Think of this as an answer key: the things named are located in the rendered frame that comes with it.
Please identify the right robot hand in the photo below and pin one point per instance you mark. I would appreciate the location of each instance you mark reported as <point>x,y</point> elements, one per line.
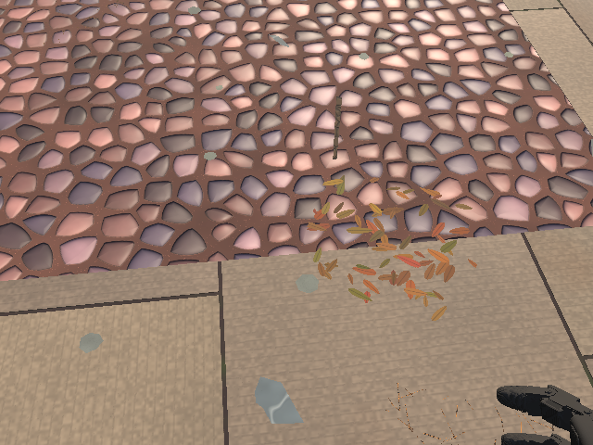
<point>556,406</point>

